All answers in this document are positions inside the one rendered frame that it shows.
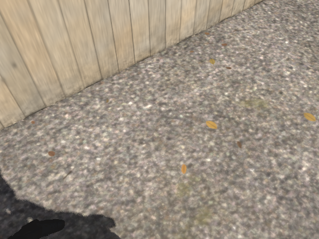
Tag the left robot hand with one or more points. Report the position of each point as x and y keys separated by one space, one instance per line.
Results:
x=37 y=229

